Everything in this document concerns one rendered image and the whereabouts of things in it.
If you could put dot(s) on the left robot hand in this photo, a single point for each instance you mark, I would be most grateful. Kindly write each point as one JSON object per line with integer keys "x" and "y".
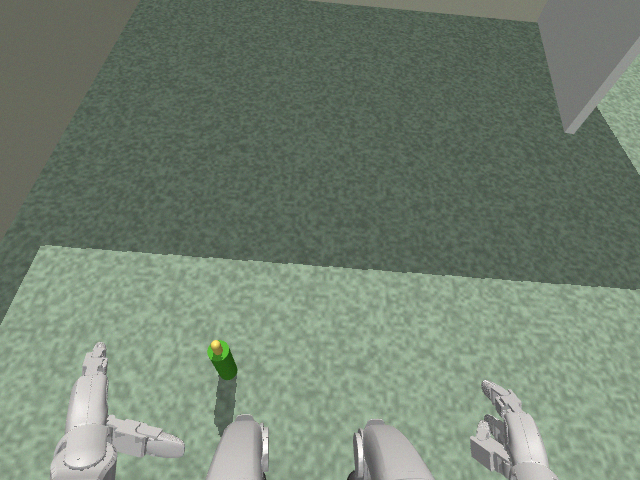
{"x": 88, "y": 405}

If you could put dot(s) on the left robot arm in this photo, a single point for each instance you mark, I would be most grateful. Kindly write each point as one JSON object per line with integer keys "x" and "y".
{"x": 85, "y": 453}

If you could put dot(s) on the right robot arm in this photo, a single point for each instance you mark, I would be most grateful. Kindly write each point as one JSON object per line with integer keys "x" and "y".
{"x": 531, "y": 471}

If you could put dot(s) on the right robot hand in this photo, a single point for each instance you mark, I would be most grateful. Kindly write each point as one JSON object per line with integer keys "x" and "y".
{"x": 517, "y": 440}

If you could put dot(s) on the bottle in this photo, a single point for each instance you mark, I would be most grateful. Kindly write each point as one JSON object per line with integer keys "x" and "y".
{"x": 222, "y": 359}

